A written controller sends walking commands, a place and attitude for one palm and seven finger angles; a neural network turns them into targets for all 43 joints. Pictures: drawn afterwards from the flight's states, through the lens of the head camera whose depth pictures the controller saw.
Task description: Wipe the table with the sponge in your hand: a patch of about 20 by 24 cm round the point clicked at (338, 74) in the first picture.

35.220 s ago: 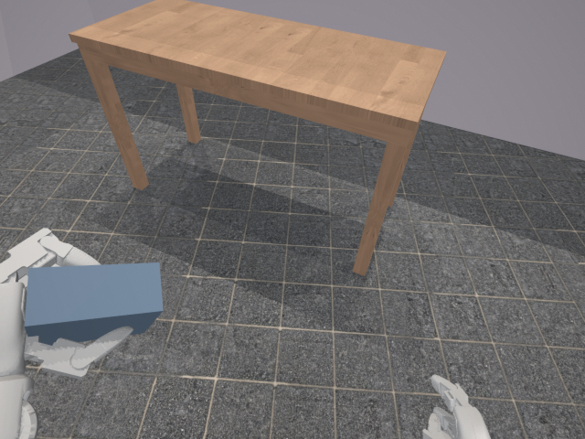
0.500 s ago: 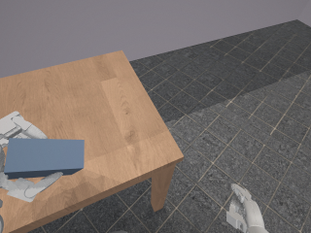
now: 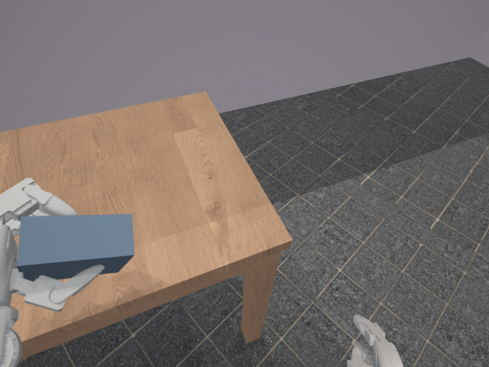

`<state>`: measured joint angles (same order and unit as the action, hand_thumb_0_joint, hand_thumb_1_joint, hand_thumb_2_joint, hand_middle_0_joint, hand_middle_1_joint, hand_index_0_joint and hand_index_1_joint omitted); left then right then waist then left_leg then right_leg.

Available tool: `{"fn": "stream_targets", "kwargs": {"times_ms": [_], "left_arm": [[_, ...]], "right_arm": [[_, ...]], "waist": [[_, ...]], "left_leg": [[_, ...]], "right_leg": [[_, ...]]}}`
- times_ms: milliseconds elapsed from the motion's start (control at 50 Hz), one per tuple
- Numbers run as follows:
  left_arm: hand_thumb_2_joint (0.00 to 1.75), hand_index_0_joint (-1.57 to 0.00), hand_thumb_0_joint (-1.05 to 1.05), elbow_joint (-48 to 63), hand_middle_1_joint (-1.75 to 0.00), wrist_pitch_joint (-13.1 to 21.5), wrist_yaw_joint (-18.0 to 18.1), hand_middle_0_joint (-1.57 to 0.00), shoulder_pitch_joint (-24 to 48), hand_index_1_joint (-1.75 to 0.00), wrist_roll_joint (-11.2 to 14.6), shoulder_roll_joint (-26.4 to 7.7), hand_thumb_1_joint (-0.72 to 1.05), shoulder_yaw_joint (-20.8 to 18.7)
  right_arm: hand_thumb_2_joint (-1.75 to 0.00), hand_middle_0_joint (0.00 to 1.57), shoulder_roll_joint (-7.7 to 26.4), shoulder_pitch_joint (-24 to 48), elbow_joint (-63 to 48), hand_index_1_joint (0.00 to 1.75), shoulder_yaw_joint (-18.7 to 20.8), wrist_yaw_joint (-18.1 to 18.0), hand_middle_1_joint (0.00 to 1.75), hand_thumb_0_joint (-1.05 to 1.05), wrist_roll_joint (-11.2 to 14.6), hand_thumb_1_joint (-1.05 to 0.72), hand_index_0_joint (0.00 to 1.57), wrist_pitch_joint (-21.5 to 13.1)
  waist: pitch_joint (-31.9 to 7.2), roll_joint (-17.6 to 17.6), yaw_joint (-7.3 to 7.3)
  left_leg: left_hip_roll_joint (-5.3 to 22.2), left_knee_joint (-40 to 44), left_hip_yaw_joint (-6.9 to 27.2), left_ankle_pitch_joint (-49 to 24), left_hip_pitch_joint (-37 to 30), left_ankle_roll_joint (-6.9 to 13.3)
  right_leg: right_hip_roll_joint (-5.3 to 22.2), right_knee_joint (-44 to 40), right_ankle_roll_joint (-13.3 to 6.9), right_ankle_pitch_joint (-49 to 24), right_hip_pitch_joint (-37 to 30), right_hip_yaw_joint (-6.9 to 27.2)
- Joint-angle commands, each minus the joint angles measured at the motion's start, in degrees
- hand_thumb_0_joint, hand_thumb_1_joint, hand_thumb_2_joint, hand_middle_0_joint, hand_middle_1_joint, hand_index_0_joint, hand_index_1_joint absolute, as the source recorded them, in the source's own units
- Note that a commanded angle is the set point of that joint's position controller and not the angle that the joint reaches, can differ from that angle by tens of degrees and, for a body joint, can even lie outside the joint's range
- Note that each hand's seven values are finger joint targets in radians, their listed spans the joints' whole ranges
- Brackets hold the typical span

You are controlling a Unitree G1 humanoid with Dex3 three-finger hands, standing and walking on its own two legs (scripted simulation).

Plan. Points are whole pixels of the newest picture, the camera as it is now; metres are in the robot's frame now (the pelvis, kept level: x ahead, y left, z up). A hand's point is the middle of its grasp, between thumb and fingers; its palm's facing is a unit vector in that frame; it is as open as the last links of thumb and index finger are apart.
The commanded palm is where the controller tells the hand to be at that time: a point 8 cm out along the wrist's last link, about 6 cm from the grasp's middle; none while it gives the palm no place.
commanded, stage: come to a stop and stand still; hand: left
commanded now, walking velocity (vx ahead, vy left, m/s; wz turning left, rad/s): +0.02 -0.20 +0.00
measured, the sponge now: (93, 247) +0.23 +0.21 +0.14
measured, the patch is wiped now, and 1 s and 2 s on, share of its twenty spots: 0.00 0.00 0.00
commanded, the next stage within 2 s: look again from close up in 1.32 s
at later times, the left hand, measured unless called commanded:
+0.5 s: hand (57, 239) +0.23 +0.24 +0.17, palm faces +0.28 -0.84 -0.47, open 9.5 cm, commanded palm +0.17 +0.29 +0.18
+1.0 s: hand out of the picture +0.24 +0.32 +0.17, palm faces +0.38 -0.83 -0.40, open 9.5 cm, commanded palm +0.16 +0.34 +0.18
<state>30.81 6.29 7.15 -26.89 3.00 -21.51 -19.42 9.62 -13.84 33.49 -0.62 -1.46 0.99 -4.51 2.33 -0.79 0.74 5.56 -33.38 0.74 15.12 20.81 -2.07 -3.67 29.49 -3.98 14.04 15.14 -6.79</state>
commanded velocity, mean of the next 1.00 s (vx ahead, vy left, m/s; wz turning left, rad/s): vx -0.02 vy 0.01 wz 0.00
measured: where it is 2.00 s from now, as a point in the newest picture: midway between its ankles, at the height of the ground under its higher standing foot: outside the picture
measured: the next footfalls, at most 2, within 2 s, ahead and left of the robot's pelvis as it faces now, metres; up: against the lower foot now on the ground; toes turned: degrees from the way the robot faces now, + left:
left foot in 0.20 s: +0.03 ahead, +0.14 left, +0.00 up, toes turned -1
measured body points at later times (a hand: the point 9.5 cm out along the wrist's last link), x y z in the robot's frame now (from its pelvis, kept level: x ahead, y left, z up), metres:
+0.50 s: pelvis +0.01 +0.01 +0.01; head +0.03 +0.00 +0.46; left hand +0.20 +0.28 +0.20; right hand +0.18 -0.24 -0.07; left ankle -0.01 +0.14 -0.73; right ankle +0.03 -0.07 -0.73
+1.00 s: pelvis +0.00 +0.06 +0.01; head +0.04 +0.10 +0.45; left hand +0.21 +0.36 +0.19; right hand +0.16 -0.18 -0.06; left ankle -0.01 +0.14 -0.73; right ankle +0.03 -0.07 -0.73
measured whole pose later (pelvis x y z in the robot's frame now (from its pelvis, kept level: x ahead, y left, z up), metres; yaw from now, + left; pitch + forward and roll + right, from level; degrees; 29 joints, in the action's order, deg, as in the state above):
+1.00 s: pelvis +0.00 +0.06 +0.01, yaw +0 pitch +1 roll -2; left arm 27.6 12.5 7.7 -20.7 2.9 -27.8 -23.1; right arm 12.6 -12.3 34.8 -0.9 1.3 0.7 -10.4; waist 5.3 4.5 -0.7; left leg -2.2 -30.8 0.3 16.5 14.8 3.2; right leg 0.9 26.3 0.1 11.0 15.6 -4.8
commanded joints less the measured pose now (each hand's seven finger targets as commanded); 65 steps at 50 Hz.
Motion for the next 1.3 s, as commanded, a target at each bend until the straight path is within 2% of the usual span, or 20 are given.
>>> {"fn": "stream_targets", "kwargs": {"times_ms": [0, 40, 80, 160, 200, 240, 440, 460, 480, 500, 560, 660, 740, 760, 780, 860, 920, 1040, 1140, 1280], "left_arm": [[1.30, -1.20, 0.00, 12.99, -1.60, 3.98, 1.47, -1.20, 3.22, -1.60, 1.33, -11.10, 0.10, -7.90], [1.30, -1.20, 0.00, 12.43, -1.60, 3.85, 1.67, -1.20, 2.00, -1.60, 2.23, -10.92, 0.10, -7.57], [1.30, -1.20, 0.00, 12.42, -1.60, 4.12, 2.17, -1.20, 1.65, -1.60, 2.70, -10.80, 0.10, -7.45], [1.30, -1.20, 0.00, 11.95, -1.60, 5.45, 2.92, -1.20, 1.32, -1.60, 1.58, -12.28, 0.10, -8.66], [1.30, -1.20, 0.00, 10.47, -1.60, 5.38, 2.73, -1.20, -1.02, -1.60, 1.35, -11.62, 0.10, -9.08], [1.30, -1.20, 0.00, 10.97, -1.60, 4.66, 2.90, -1.20, -1.70, -1.60, 1.13, -12.32, 0.10, -9.87], [1.30, -1.20, 0.00, 11.17, -1.60, 3.84, 2.82, -1.20, -4.45, -1.60, 1.67, -10.73, 0.10, -8.55], [1.30, -1.20, 0.00, 27.71, -1.60, 12.70, 1.92, -1.20, 53.09, -1.60, 3.02, -53.06, 0.10, -19.46], [1.30, -1.20, 0.00, 0.94, -1.60, 9.88, 1.08, -1.20, 30.55, -1.60, 1.67, -26.61, 0.10, -22.04], [1.30, -1.20, 0.00, 1.68, -1.60, 9.23, 1.16, -1.20, 24.86, -1.60, 1.75, -21.45, 0.10, -17.11], [1.30, -1.20, 0.00, -9.44, -1.60, 8.74, -0.66, -1.20, 14.97, -1.60, 2.44, -18.04, 0.10, -12.52], [1.30, -1.20, 0.00, 0.71, -1.60, 9.57, -0.93, -1.20, 4.93, -1.60, 2.64, -6.07, 0.10, 0.47], [1.30, -1.20, 0.00, 8.79, -1.60, 10.65, 1.14, -1.20, 12.59, -1.60, 0.47, -14.36, 0.10, -7.62], [1.30, -1.20, 0.00, 9.77, -1.60, 10.81, 1.81, -1.20, 15.00, -1.60, 0.26, -20.87, 0.10, -12.54], [1.30, -1.20, 0.00, 9.63, -1.60, 10.59, 1.72, -1.20, 15.84, -1.60, 0.28, -16.60, 0.10, -10.70], [1.30, -1.20, 0.00, 11.41, -1.60, 10.32, 2.56, -1.20, 15.83, -1.60, 0.09, -20.41, 0.10, -13.70], [1.30, -1.20, 0.00, 14.25, -1.60, 11.44, 1.82, -1.20, 11.77, -1.60, 0.80, -15.83, 0.10, -10.14], [1.30, -1.20, 0.00, 11.41, -1.60, 11.39, 0.85, -1.20, 2.99, -1.60, 0.98, -10.26, 0.10, -7.54], [1.30, -1.20, 0.00, 5.56, -1.60, 10.00, 0.34, -1.20, 7.47, -1.60, 0.64, -10.61, 0.10, -7.91], [1.30, -1.20, 0.00, 14.70, -1.60, 10.07, 0.18, -1.20, 12.51, -1.60, 0.04, -10.72, 0.10, -6.15]], "right_arm": [[-0.90, 0.20, 7.82, 5.03, -9.16, 0.30, 3.84, -0.21, 0.30, 0.00, 0.13, -0.90, 0.20, -2.64], [-0.90, 0.20, 7.54, 4.47, -8.34, 0.30, 3.56, -0.13, 0.30, 0.00, 0.42, -0.90, 0.20, -2.24], [-0.90, 0.20, 6.92, 5.70, -8.27, 0.30, 2.44, -0.14, 0.30, 0.00, 0.58, -0.90, 0.20, -2.15], [-0.90, 0.20, 7.63, 7.51, -7.97, 0.30, 2.22, -1.39, 0.30, 0.00, 0.43, -0.90, 0.20, -3.35], [-0.90, 0.20, 8.76, 7.30, -8.69, 0.30, 2.98, -1.55, 0.30, 0.00, 0.57, -0.90, 0.20, -3.26], [-0.90, 0.20, 8.90, 7.34, -9.37, 0.30, 3.35, -1.51, 0.30, 0.00, 0.91, -0.90, 0.20, -2.35], [-0.90, 0.20, 9.33, 7.27, -10.24, 0.30, 3.57, -2.12, 0.30, 0.00, 1.23, -0.90, 0.20, -1.23], [-0.90, 0.20, 10.68, -2.98, -16.18, 0.30, -8.97, -7.38, 0.30, 0.00, 3.20, -0.90, 0.20, -1.53], [-0.90, 0.20, 7.00, 0.17, -11.16, 0.30, 1.32, -5.98, 0.30, 0.00, 3.49, -0.90, 0.20, -4.34], [-0.90, 0.20, 7.82, 4.47, -10.05, 0.30, 0.75, -3.48, 0.30, 0.00, 1.74, -0.90, 0.20, -5.22], [-0.90, 0.20, 11.60, 4.38, -7.63, 0.30, 1.53, -0.86, 0.30, 0.00, 0.48, -0.90, 0.20, -6.93], [-0.90, 0.20, 11.03, 5.97, -7.78, 0.30, 1.07, 2.75, 0.30, 0.00, 1.52, -0.90, 0.20, -9.59], [-0.90, 0.20, 11.36, 6.70, -8.39, 0.30, 1.76, 1.84, 0.30, 0.00, 0.37, -0.90, 0.20, -9.68], [-0.90, 0.20, 12.27, 8.07, -7.80, 0.30, 1.82, 1.44, 0.30, 0.00, 0.16, -0.90, 0.20, -8.93], [-0.90, 0.20, 10.67, 7.90, -7.95, 0.30, 1.87, 1.14, 0.30, 0.00, 0.10, -0.90, 0.20, -8.56], [-0.90, 0.20, 11.69, 8.29, -7.74, 0.30, 2.63, 1.40, 0.30, 0.00, -0.03, -0.90, 0.20, -8.55], [-0.90, 0.20, 11.07, 6.51, -7.86, 0.30, 3.00, 2.43, 0.30, 0.00, 0.03, -0.90, 0.20, -9.40], [-0.90, 0.20, 11.42, 5.02, -6.94, 0.30, 4.45, 3.81, 0.30, 0.00, 0.49, -0.90, 0.20, -8.75], [-0.90, 0.20, 10.87, 5.88, -7.39, 0.30, 4.34, 3.03, 0.30, 0.00, 0.67, -0.90, 0.20, -6.34], [-0.90, 0.20, 9.54, 8.51, -8.87, 0.30, 3.21, 2.62, 0.30, 0.00, 0.27, -0.90, 0.20, -6.46]], "waist": [[-4.10, 3.76, 0.55], [-5.82, 8.90, 0.94], [-7.18, 5.21, 1.27], [-7.40, -1.65, -0.09], [-11.19, -2.08, -1.27], [-13.88, -2.26, -0.47], [-10.40, 1.59, -0.20], [-2.06, -6.67, 2.84], [-5.21, 0.62, -1.17], [-4.18, 1.95, -1.87], [-7.68, 0.30, -2.86], [-6.66, -3.37, -3.41], [-6.16, 5.78, -2.96], [-7.02, 3.77, -2.49], [-6.84, 3.47, -2.06], [-8.15, -9.79, -2.06], [-10.39, -11.60, -2.33], [-11.51, -2.03, -2.21], [-7.25, 0.27, -1.84], [-10.34, -5.78, -1.82]], "left_leg": [[-0.86, -3.55, 0.46, 13.32, -2.01, 2.75], [-3.35, -15.94, -1.30, 6.85, -6.93, 2.23], [-2.83, -11.32, 0.34, 3.69, -6.68, 2.68], [-0.46, 10.05, 2.39, -9.68, -8.05, 3.84], [3.32, 9.86, 4.52, -25.02, -12.39, 4.60], [2.03, 3.47, 2.20, -29.02, -11.79, 3.94], [0.40, 7.66, 3.83, -10.20, -8.86, 3.33], [-4.01, 13.48, 2.43, -9.01, -3.88, 3.89], [0.12, 9.96, 1.19, -6.25, -8.18, 3.77], [-1.59, 9.27, 2.25, -3.83, -5.74, 3.58], [-3.54, 5.84, 0.63, -0.01, -7.33, 3.55], [-2.11, 10.11, 2.05, 1.29, -8.17, 4.77], [-2.42, 10.76, 3.72, 1.52, -3.92, 4.00], [-2.32, 11.05, 4.25, 3.07, -4.29, 4.28], [-1.96, 12.07, 4.79, 2.67, -2.65, 4.16], [-1.15, 13.63, 7.22, 2.61, 0.29, 4.34], [-2.05, 10.36, 6.24, -7.15, -2.44, 3.55], [0.59, 8.65, 6.79, -25.82, -9.75, 1.85], [2.36, 11.72, 8.27, -22.79, -8.34, 0.96], [0.97, 11.42, 7.31, -17.88, -8.69, 1.09]], "right_leg": [[12.16, -15.57, -1.49, 14.46, 4.77, 17.11], [18.01, -19.88, -4.19, 12.60, 9.27, 21.59], [18.27, -16.74, -5.55, 4.05, 5.12, 19.58], [13.53, -8.87, -0.34, -16.99, -8.15, 13.91], [10.61, -6.47, 4.00, -28.00, -11.98, 12.49], [11.28, -5.45, 4.46, -39.66, -16.87, 12.21], [12.32, -10.22, 1.95, -20.08, -12.64, 14.02], [3.99, -9.13, 6.87, -6.22, -13.79, 5.70], [6.54, -9.06, 4.99, 4.48, -5.45, 6.49], [6.36, -10.28, 4.14, 1.82, -4.57, 9.09], [9.75, -11.05, 1.45, -0.89, -2.90, 14.90], [7.66, -9.45, 2.77, 2.35, -1.32, 11.91], [8.15, -9.64, 3.02, 2.18, -4.94, 11.02], [7.90, -8.96, 2.88, 2.82, -5.32, 11.77], [8.39, -8.03, 2.83, 1.28, -7.39, 9.83], [7.42, -3.57, 2.46, -6.26, -12.02, 9.05], [8.77, -3.15, 1.72, -12.50, -12.10, 7.79], [7.75, -1.28, 2.74, -15.35, -6.52, 5.54], [7.03, -1.44, 3.46, -8.71, -4.01, 5.28], [7.89, -3.28, 2.71, -11.67, -8.65, 6.13]]}}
